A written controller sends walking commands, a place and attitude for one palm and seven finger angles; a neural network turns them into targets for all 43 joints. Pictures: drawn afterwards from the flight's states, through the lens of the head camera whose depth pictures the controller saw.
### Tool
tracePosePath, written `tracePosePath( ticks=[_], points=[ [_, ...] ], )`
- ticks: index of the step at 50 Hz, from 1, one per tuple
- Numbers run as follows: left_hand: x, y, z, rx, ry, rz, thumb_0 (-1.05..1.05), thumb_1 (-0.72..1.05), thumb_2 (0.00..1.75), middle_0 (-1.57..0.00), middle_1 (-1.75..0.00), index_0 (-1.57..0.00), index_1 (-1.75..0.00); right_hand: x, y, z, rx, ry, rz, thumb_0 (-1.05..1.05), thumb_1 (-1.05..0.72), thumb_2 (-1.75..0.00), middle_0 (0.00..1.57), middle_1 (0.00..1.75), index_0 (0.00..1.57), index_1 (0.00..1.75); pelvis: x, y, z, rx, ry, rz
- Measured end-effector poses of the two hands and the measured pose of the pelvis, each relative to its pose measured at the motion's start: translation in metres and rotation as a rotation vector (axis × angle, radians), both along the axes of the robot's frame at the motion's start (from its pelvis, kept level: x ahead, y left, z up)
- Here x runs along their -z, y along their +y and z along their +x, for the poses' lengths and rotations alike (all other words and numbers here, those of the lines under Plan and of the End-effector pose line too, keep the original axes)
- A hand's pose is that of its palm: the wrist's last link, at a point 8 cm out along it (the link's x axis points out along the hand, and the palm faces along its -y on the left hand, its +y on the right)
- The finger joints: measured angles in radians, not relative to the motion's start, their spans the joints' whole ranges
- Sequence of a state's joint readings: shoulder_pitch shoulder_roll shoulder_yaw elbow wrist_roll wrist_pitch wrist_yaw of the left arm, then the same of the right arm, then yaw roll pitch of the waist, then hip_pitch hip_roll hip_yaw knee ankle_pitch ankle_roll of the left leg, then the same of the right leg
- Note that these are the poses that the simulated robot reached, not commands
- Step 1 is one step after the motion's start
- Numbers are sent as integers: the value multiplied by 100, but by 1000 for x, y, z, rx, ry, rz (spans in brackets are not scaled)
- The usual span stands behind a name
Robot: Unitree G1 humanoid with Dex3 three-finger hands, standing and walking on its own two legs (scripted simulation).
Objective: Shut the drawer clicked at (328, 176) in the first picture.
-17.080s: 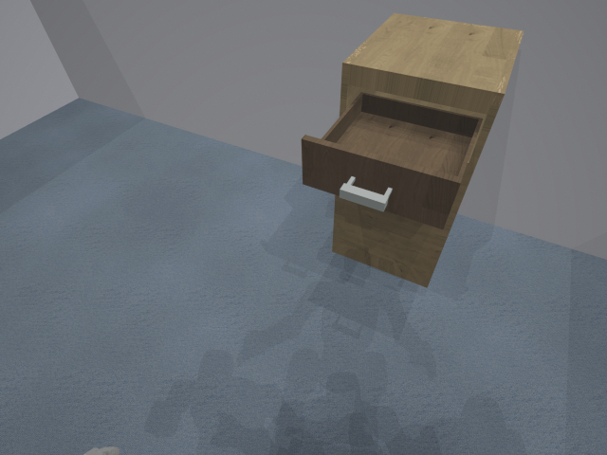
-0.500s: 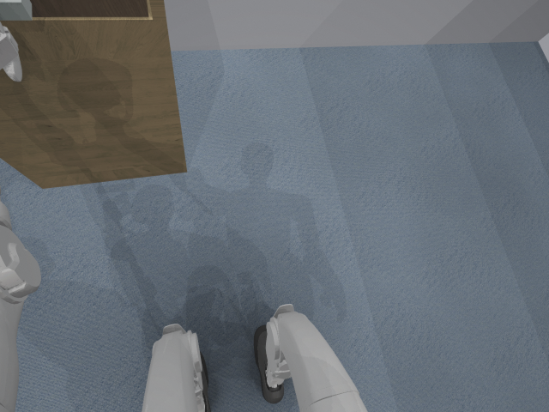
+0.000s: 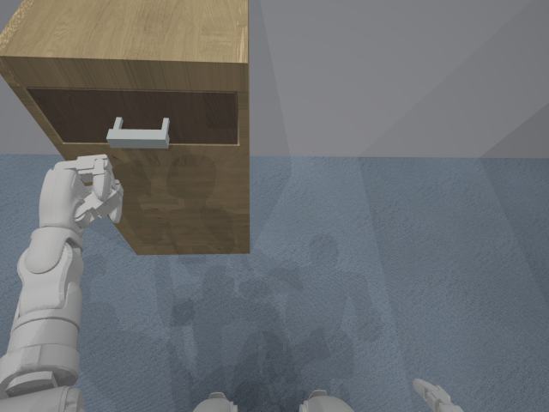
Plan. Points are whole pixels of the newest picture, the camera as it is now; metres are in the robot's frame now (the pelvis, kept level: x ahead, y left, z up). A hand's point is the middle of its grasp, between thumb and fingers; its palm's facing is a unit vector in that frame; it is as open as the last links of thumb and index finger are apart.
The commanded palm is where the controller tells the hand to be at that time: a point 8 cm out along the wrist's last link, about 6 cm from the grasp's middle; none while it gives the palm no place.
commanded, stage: draw the hand back to the body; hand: left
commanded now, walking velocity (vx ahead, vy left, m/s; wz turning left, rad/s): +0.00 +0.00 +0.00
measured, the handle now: (140, 130) +0.61 +0.25 -0.03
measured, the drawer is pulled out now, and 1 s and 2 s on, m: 0.00 0.00 0.00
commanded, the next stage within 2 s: step back with the hand held close in 0.92 s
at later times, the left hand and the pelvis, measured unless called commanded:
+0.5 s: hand (20, 277) +0.25 +0.23 +0.16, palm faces +0.34 -0.89 -0.32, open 3.3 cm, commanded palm +0.19 +0.27 +0.18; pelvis +0.00 -0.01 +0.05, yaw +1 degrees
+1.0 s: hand out of the picture +0.16 +0.22 +0.21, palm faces +0.42 -0.81 -0.40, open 3.3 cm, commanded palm +0.11 +0.26 +0.23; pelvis -0.01 -0.02 +0.06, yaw +1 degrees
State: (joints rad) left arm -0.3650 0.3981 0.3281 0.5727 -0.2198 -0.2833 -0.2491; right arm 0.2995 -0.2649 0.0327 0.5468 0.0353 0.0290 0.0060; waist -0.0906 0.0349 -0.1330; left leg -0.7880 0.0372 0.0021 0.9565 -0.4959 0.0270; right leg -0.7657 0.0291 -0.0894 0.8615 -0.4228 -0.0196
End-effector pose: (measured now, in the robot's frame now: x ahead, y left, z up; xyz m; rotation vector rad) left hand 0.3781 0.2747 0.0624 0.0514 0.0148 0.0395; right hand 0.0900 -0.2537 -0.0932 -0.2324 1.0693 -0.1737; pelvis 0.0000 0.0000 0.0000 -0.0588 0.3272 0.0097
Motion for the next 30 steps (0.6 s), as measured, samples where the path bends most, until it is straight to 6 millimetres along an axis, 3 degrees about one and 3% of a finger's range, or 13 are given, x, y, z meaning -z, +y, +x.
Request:
tracePosePath(
  ticks=[4, 9, 17, 23, 30],
  points=[
    [-16, -1, -27, 4, 6, 38, 2, 90, 90, -140, -160, -140, -160, -13, 0, 26, -14, -97, 5, 0, -91, -90, 21, 30, 20, 30, -8, 0, 1, -1, -55, 10],
    [-37, -2, -68, -120, 83, 190, 2, 90, 90, -140, -160, -140, -160, -30, 9, 53, -18, -181, 20, 0, -91, -90, 20, 30, 20, 30, -24, 1, 3, 1, -140, 29],
    [-78, 6, -122, -283, 63, 247, 2, 90, 90, -140, -160, -140, -160, -56, 29, 88, -92, -299, 51, 1, -91, -90, 20, 30, 20, 30, -43, -2, 4, -9, -262, 46],
    [-107, 2, -155, -310, 0, 270, 2, 90, 90, -140, -160, -140, -160, -69, 39, 102, -145, -364, 76, 1, -91, -90, 21, 30, 20, 30, -51, -6, 5, -12, -326, 52],
    [-133, -3, -195, -327, -52, 317, 1, 90, 90, -140, -160, -140, -160, -74, 38, 103, -173, -395, 89, 1, -91, -90, 21, 30, 20, 30, -55, -11, 4, -12, -367, 53]
  ],
)
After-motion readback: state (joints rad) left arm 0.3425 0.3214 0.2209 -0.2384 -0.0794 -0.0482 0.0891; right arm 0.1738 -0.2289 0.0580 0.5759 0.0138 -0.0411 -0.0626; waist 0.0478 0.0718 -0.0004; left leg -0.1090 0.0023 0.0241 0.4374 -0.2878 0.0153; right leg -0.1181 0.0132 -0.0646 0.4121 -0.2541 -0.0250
